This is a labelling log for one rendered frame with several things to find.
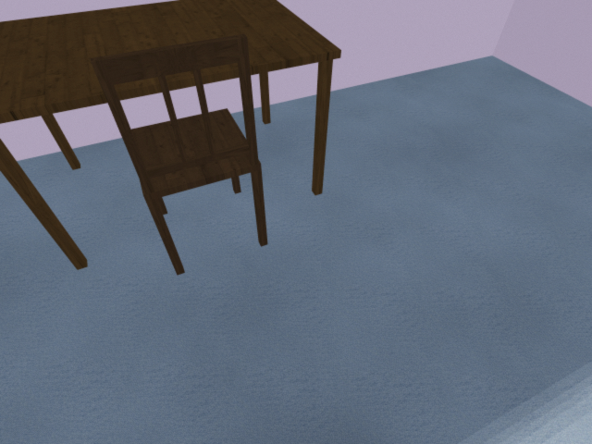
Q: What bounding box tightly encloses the table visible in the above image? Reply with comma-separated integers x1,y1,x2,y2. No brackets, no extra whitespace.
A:
0,0,341,270

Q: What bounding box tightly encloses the chair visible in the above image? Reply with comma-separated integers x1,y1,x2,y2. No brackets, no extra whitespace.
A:
91,34,267,275

